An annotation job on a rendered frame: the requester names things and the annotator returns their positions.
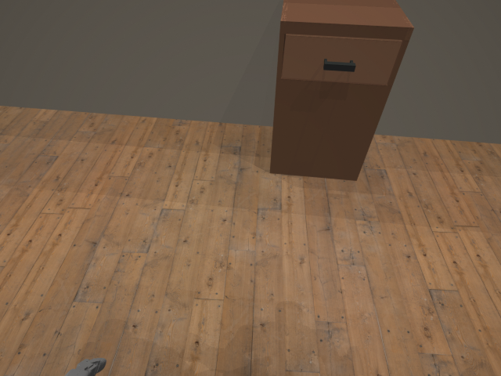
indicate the handle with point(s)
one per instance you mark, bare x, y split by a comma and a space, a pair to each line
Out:
339, 66

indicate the left robot hand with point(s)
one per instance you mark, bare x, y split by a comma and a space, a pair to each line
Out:
88, 367

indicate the cabinet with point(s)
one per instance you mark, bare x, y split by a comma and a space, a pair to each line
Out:
323, 128

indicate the drawer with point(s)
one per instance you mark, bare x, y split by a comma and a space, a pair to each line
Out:
374, 58

